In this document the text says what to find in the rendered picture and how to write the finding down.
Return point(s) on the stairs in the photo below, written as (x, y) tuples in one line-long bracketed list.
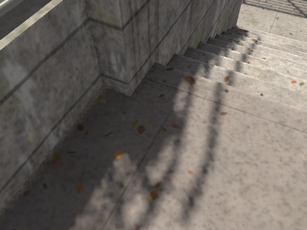
[(269, 65)]

